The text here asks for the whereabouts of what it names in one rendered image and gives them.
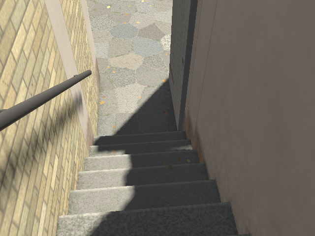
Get stairs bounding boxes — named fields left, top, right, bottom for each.
left=56, top=131, right=250, bottom=236

